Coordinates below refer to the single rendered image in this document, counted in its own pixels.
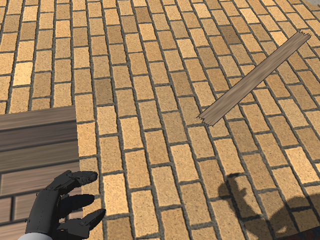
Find left robot hand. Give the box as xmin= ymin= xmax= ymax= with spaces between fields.
xmin=25 ymin=170 xmax=106 ymax=240

